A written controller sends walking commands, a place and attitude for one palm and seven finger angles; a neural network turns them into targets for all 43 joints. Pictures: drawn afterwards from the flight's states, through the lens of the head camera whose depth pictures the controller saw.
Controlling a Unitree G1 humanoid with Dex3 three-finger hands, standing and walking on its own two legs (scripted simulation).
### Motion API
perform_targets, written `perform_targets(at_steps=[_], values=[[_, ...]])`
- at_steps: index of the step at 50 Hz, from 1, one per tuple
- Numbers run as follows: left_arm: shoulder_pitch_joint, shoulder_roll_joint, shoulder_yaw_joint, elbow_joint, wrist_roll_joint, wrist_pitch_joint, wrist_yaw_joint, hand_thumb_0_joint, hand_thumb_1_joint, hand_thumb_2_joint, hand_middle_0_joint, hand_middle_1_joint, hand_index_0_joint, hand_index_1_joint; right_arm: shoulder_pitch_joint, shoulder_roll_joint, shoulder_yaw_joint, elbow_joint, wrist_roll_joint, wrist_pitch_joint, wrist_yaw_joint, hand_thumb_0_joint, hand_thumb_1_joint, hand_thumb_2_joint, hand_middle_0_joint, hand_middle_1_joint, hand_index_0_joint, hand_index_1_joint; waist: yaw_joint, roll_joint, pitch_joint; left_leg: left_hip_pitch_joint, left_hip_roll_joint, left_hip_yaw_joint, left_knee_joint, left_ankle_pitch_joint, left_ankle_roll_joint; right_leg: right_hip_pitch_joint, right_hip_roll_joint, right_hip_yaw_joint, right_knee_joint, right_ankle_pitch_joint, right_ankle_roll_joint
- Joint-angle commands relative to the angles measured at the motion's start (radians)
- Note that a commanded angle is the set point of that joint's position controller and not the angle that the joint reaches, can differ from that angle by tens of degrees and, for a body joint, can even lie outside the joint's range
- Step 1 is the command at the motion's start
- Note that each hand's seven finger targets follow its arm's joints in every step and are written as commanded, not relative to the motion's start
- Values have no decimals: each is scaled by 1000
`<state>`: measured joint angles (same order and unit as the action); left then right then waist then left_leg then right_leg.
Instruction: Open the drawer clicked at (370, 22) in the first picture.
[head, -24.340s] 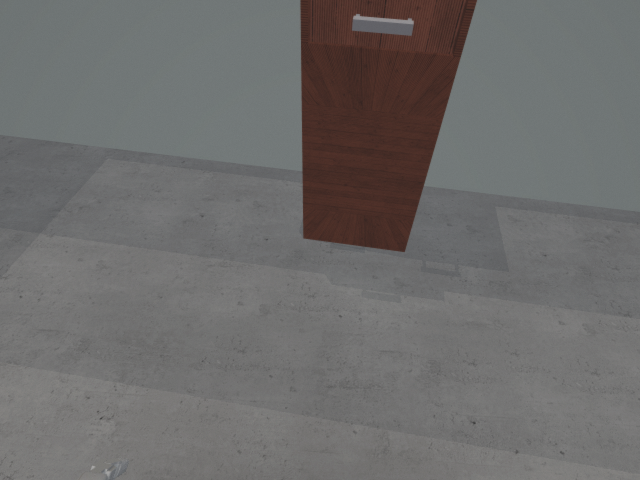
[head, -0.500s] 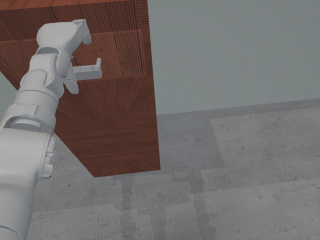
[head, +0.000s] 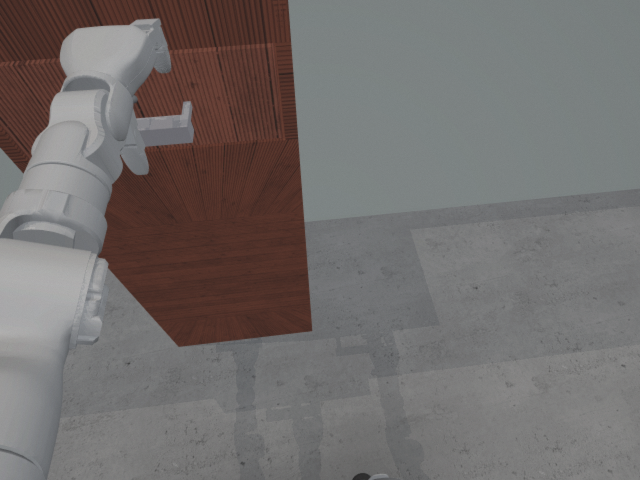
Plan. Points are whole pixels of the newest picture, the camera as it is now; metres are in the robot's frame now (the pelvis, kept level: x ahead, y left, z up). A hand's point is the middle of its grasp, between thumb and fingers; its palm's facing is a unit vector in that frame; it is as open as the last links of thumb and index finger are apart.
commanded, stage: lower the fingers behind the handle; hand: left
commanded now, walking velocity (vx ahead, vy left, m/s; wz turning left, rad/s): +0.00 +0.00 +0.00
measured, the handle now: (136, 122) +0.57 +0.21 +0.13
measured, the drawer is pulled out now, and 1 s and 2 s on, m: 0.00 0.00 0.00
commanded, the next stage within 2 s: lift the fingers back up to retry in 0.84 s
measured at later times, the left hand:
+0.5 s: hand (131, 102) +0.53 +0.19 +0.19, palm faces +0.10 +0.01 -1.00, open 13.7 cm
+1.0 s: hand (132, 101) +0.53 +0.18 +0.19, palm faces +0.09 +0.02 -1.00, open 13.6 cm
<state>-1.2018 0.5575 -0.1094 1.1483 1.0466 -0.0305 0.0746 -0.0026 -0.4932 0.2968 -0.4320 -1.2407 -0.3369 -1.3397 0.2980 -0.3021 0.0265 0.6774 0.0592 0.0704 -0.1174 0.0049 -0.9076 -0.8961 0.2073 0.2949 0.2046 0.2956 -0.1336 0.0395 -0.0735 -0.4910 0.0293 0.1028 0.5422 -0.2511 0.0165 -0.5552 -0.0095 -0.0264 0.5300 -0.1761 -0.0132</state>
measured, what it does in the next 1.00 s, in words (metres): stands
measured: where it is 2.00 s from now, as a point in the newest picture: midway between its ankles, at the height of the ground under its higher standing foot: outside the picture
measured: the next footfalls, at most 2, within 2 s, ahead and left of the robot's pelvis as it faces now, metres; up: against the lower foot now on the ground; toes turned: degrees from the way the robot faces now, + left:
none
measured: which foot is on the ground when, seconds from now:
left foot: down 0.00-1.00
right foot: down 0.00-1.00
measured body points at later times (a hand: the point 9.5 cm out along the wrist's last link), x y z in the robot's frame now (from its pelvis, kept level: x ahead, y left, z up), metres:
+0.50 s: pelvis -0.01 +0.01 -0.01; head +0.06 +0.00 +0.44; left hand +0.52 +0.18 +0.24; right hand +0.03 -0.27 -0.13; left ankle +0.00 +0.11 -0.73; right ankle +0.05 -0.11 -0.73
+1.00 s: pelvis -0.01 +0.02 -0.01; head +0.06 +0.01 +0.44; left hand +0.52 +0.18 +0.24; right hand +0.05 -0.26 -0.13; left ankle +0.00 +0.11 -0.73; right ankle +0.05 -0.11 -0.73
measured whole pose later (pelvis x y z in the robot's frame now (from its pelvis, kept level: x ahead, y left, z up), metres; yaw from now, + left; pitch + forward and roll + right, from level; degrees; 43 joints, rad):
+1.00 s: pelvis -0.01 +0.02 -0.01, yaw -1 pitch +13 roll +0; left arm -1.21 0.54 -0.17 1.11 1.04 0.02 0.07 0.00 -0.49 0.30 -0.40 -1.29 -0.31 -1.35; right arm 0.30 -0.29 0.05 0.64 0.07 0.08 -0.13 0.01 -0.91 -0.90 0.21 0.30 0.21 0.30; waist -0.13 0.03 -0.09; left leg -0.55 0.01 0.11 0.61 -0.28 0.04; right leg -0.62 -0.02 0.00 0.59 -0.19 0.01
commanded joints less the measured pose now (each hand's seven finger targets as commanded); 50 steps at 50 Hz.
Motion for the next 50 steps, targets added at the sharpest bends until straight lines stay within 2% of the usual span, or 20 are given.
perform_targets(at_steps=[1,2,3,6,8,11,17,18,21,23,27,28,32,35,37,38,40,44,47,50], values=[[-313,361,27,3,36,93,-18,0,-500,300,-300,-1200,-300,-1200,48,-153,-42,-94,3,-32,-19,0,-900,-900,200,300,200,300,7,-134,-203,-62,-36,-22,-82,-133,20,203,-10,65,-120,-189,18],[-308,349,18,11,34,93,-22,0,-500,300,-300,-1200,-300,-1200,49,-153,-42,-96,4,-33,-20,0,-900,-900,200,300,200,300,4,-134,-195,-63,-36,-21,-81,-141,19,191,-8,63,-119,-198,18],[-320,346,19,5,29,89,-25,0,-500,300,-300,-1200,-300,-1200,51,-157,-44,-95,6,-35,-20,0,-900,-900,200,300,200,300,-1,-164,-200,-64,-34,-22,-80,-141,21,195,-7,61,-122,-199,18],[-305,358,21,14,33,84,-29,0,-500,300,-300,-1200,-300,-1200,60,-157,-41,-96,3,-35,-23,0,-900,-900,200,300,200,300,1,-130,-206,-71,-35,-23,-71,-140,19,178,-6,60,-107,-194,16],[-303,366,26,0,27,81,-33,0,-500,300,-300,-1200,-300,-1200,57,-159,-43,-106,8,-34,-24,0,-900,-900,200,300,200,300,6,-161,-228,-81,-38,-21,-61,-142,20,198,-6,65,-108,-201,16],[-286,339,6,11,20,80,-35,0,-500,300,-300,-1200,-300,-1200,56,-158,-38,-110,9,-37,-26,0,-900,-900,200,300,200,300,1,-139,-185,-84,-37,-24,-69,-170,18,151,-4,56,-108,-236,16],[-269,330,0,12,15,82,-35,0,-500,300,-300,-1200,-300,-1200,59,-161,-37,-117,11,-37,-27,0,-900,-900,200,300,200,300,3,-144,-190,-86,-37,-29,-69,-179,17,132,3,46,-93,-239,13],[-275,341,10,5,14,80,-34,0,-500,300,-300,-1200,-300,-1200,57,-161,-39,-116,13,-37,-28,0,-900,-900,200,300,200,300,4,-165,-196,-87,-34,-29,-64,-169,18,143,4,47,-92,-227,11],[-257,322,-1,5,12,89,-30,0,-500,300,-300,-1200,-300,-1200,56,-160,-36,-119,12,-35,-28,0,-900,-900,200,300,200,300,6,-143,-190,-81,-36,-29,-66,-177,16,121,6,40,-86,-233,11],[-255,327,5,-2,9,91,-30,0,-500,300,-300,-1200,-300,-1200,51,-164,-37,-122,17,-34,-30,0,-900,-900,200,300,200,300,8,-170,-202,-79,-35,-30,-64,-168,18,131,9,40,-86,-226,10],[-267,313,-15,-6,6,105,-31,0,-500,300,-300,-1200,-300,-1200,45,-159,-30,-121,17,-34,-32,0,-900,-900,200,300,200,300,7,-133,-184,-72,-33,-34,-76,-190,14,109,10,34,-80,-242,8],[-280,317,-9,-14,3,104,-31,0,-500,300,-300,-1200,-300,-1200,43,-161,-33,-122,18,-33,-33,0,-900,-900,200,300,200,300,4,-166,-196,-71,-33,-35,-71,-188,17,119,11,36,-84,-239,8],[-268,303,-14,3,10,118,-31,0,-500,300,-300,-1200,-300,-1200,47,-157,-29,-121,14,-28,-31,0,-900,-900,200,300,200,300,7,-125,-191,-61,-31,-41,-75,-178,12,101,12,24,-65,-217,5],[-258,307,0,15,11,124,-26,0,-500,300,-300,-1200,-300,-1200,55,-157,-30,-120,11,-25,-30,0,-900,-900,200,300,200,300,7,-139,-200,-61,-31,-41,-65,-152,14,110,13,25,-62,-192,5],[-280,279,-17,5,10,130,-29,0,-500,300,-300,-1200,-300,-1200,53,-155,-31,-121,11,-24,-28,0,-900,-900,200,300,200,300,0,-135,-187,-53,-30,-47,-71,-156,13,88,16,17,-59,-191,3],[-290,279,-15,-8,4,129,-28,0,-500,300,-300,-1200,-300,-1200,49,-156,-34,-122,13,-25,-27,0,-900,-900,200,300,200,300,-2,-158,-189,-52,-29,-46,-66,-152,16,93,18,20,-66,-188,4],[-261,295,-6,10,10,133,-28,0,-500,300,-300,-1200,-300,-1200,51,-156,-29,-125,12,-22,-29,0,-900,-900,200,300,200,300,8,-150,-194,-64,-33,-41,-64,-141,14,112,14,22,-61,-184,5],[-277,289,-9,6,17,136,-31,0,-500,300,-300,-1200,-300,-1200,59,-154,-33,-125,8,-19,-24,0,-900,-900,200,300,200,300,6,-129,-211,-56,-33,-37,-51,-113,14,111,13,24,-54,-158,4],[-267,299,-6,4,17,137,-35,0,-500,300,-300,-1200,-300,-1200,47,-153,-29,-132,10,-16,-28,0,-900,-900,200,300,200,300,8,-154,-196,-71,-34,-38,-57,-141,14,120,11,26,-63,-189,7],[-301,300,-2,-4,15,131,-36,0,-500,300,-300,-1200,-300,-1200,62,-151,-32,-127,9,-18,-25,0,-900,-900,200,300,200,300,3,-121,-204,-60,-32,-40,-55,-142,14,116,12,29,-61,-183,7]])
